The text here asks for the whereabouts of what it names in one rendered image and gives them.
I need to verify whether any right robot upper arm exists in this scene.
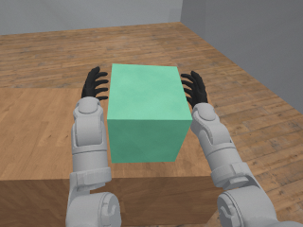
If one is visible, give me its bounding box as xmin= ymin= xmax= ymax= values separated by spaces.
xmin=217 ymin=185 xmax=303 ymax=227

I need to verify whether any robot left forearm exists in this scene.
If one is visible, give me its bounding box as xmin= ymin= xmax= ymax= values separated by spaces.
xmin=65 ymin=96 xmax=112 ymax=227

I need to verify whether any carton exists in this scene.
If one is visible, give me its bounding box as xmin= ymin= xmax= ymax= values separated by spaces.
xmin=107 ymin=63 xmax=193 ymax=164

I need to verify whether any robot right hand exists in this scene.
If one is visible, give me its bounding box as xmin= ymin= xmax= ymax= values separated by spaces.
xmin=181 ymin=71 xmax=208 ymax=110

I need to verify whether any pedestal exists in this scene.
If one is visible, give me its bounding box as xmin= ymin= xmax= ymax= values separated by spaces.
xmin=0 ymin=88 xmax=232 ymax=227

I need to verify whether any robot right forearm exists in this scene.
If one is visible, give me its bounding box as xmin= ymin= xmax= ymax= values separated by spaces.
xmin=190 ymin=102 xmax=277 ymax=218

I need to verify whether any left robot upper arm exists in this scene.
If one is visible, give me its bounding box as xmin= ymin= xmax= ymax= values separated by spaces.
xmin=66 ymin=192 xmax=122 ymax=227

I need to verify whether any robot left hand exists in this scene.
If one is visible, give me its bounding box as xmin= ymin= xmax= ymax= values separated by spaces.
xmin=81 ymin=66 xmax=109 ymax=101

